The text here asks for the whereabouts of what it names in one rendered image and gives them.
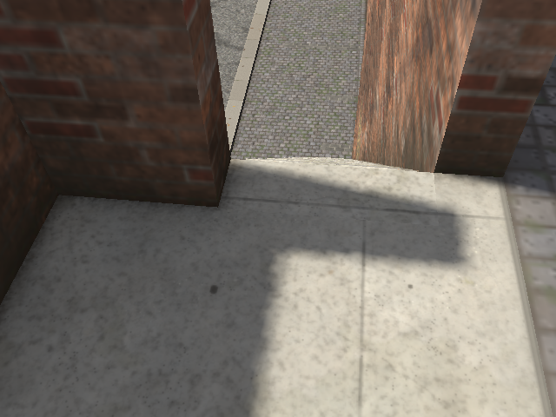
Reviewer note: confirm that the stairs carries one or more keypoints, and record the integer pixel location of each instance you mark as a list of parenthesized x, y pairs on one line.
[(332, 162)]

